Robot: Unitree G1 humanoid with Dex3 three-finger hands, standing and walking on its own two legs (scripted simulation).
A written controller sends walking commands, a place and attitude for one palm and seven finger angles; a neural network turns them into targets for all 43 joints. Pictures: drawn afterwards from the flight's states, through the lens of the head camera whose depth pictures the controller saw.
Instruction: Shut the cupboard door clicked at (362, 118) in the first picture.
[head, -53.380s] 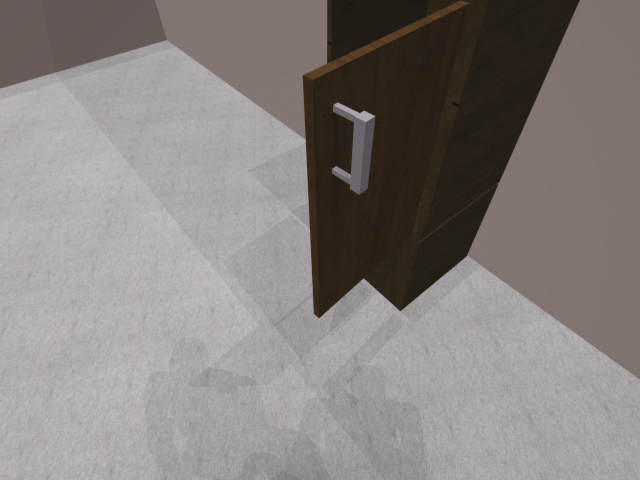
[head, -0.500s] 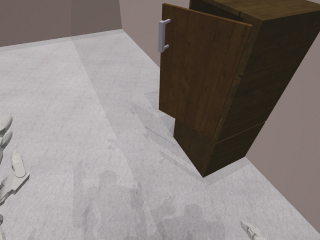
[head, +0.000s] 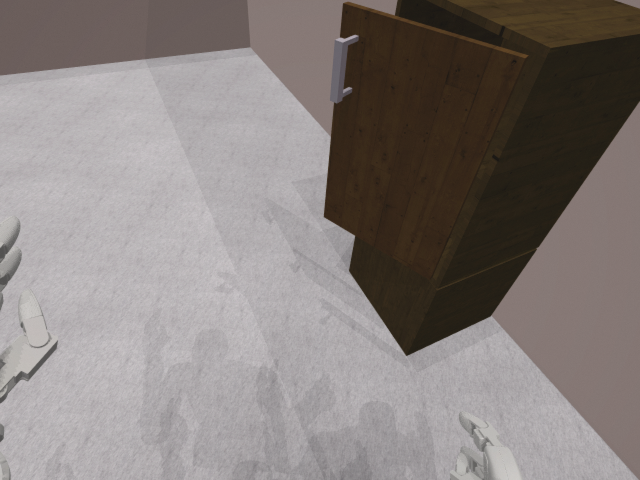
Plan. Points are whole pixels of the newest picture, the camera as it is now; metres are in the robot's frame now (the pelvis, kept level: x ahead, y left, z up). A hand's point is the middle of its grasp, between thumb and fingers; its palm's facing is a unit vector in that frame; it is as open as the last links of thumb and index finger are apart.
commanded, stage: let the arm hang, fingers relaxed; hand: left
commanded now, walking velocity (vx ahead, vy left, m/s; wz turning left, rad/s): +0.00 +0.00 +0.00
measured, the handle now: (344, 69) +0.88 +0.02 +0.13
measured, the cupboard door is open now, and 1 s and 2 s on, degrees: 25 25 25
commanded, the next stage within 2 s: look to check the result in 1.10 s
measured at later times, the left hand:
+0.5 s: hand out of the picture +0.00 +0.19 -0.18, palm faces -0.01 -0.97 -0.22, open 7.3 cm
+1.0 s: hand out of the picture +0.07 +0.22 -0.15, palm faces +0.01 -0.95 -0.32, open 7.4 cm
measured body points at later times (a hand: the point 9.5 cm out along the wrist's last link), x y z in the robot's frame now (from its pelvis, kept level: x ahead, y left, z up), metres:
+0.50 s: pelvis -0.03 -0.02 +0.00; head -0.01 +0.00 +0.45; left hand +0.00 +0.24 -0.16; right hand -0.01 -0.32 -0.13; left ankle -0.01 +0.10 -0.74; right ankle +0.03 -0.14 -0.74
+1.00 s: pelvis +0.00 -0.01 +0.01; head -0.01 -0.02 +0.46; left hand +0.07 +0.27 -0.13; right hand +0.06 -0.30 -0.14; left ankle -0.01 +0.10 -0.74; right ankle +0.04 -0.14 -0.74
